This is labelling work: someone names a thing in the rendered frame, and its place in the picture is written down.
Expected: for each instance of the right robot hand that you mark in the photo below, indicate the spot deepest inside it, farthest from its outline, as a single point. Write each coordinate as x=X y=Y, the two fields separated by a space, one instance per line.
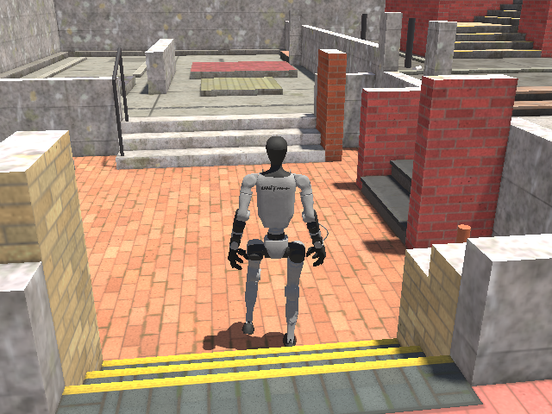
x=320 y=252

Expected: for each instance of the right robot upper arm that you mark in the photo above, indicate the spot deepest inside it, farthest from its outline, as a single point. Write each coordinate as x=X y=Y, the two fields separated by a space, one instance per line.
x=304 y=184

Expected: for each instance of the robot foot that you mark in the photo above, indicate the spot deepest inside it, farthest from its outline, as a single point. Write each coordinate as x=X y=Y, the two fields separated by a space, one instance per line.
x=248 y=328
x=290 y=342

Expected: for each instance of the robot right foot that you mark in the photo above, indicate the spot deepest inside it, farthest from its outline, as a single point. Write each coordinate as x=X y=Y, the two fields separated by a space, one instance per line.
x=290 y=342

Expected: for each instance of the robot right forearm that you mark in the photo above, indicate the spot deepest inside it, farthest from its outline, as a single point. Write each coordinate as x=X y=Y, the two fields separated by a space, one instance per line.
x=315 y=233

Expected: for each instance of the robot left forearm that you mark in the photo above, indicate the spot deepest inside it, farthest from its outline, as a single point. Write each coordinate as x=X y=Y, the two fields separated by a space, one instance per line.
x=237 y=231

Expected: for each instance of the left robot hand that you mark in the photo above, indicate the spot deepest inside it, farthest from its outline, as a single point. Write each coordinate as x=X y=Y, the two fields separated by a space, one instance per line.
x=233 y=257

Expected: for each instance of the left robot upper arm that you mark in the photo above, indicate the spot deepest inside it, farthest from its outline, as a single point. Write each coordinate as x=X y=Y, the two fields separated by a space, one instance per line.
x=248 y=182

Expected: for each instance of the robot left foot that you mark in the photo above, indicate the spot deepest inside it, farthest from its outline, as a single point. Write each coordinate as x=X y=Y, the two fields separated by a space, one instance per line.
x=248 y=328

